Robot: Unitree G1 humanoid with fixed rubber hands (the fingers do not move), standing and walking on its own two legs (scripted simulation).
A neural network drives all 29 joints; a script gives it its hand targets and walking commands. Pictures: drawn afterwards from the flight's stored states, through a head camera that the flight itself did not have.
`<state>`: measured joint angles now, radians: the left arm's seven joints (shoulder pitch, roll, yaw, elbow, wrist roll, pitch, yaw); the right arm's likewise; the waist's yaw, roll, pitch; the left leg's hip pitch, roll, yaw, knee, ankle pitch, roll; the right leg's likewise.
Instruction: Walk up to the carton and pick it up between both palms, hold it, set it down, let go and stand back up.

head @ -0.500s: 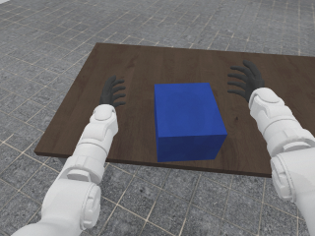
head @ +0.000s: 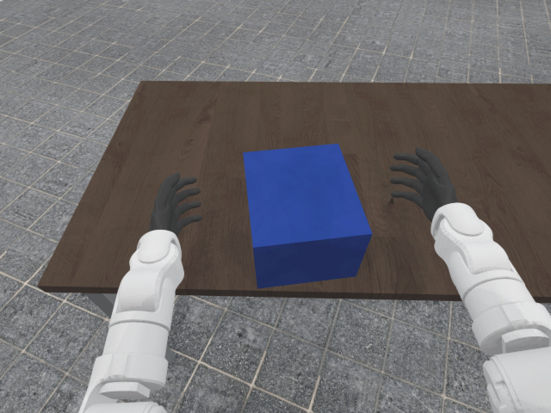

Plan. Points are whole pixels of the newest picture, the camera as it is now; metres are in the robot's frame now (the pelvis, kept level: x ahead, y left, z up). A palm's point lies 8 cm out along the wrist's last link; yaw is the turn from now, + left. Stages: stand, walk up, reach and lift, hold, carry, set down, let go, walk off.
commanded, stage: set down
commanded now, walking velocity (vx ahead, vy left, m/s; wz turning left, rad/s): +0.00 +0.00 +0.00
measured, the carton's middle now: (299, 214) +0.48 +0.03 -0.03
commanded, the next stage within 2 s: none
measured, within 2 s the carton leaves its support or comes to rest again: neither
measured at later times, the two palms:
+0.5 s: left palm (161, 290) +0.27 +0.21 +0.04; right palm (452, 270) +0.34 -0.18 +0.05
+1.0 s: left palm (163, 343) +0.21 +0.20 +0.00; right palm (477, 345) +0.26 -0.21 +0.01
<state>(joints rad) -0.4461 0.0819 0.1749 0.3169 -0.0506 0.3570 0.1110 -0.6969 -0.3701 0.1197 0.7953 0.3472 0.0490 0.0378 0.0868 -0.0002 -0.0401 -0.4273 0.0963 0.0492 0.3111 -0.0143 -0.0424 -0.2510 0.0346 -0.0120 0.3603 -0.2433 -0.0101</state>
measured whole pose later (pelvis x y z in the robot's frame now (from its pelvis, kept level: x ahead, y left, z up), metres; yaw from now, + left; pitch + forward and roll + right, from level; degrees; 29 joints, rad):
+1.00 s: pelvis +0.00 -0.01 +0.00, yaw -1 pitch +0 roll +1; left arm 0.20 0.08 0.01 0.09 -0.06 0.08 0.17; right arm 0.05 -0.27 0.04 0.39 0.24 -0.14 0.08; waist 0.05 -0.04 0.02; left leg -0.25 0.08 0.08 0.28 -0.03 -0.04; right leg -0.11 0.02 0.01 0.40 -0.29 -0.02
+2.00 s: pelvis +0.01 +0.00 +0.00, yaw -1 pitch -2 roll +0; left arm 0.24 0.18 0.03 0.43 0.00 0.03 0.03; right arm 0.15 -0.18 0.06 0.65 0.04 -0.21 0.01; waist 0.04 -0.05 0.08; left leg -0.21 0.08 0.08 0.34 -0.08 -0.04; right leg -0.04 0.01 0.01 0.38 -0.30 -0.01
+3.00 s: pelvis +0.02 +0.01 +0.00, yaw -1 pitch -4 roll +1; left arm 0.18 0.20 0.02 0.58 -0.01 0.08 -0.02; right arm 0.15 -0.18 0.02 0.74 -0.04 -0.21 -0.02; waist -0.02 -0.03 0.09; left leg -0.17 0.06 0.08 0.35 -0.11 -0.03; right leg 0.02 -0.01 0.01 0.37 -0.31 0.00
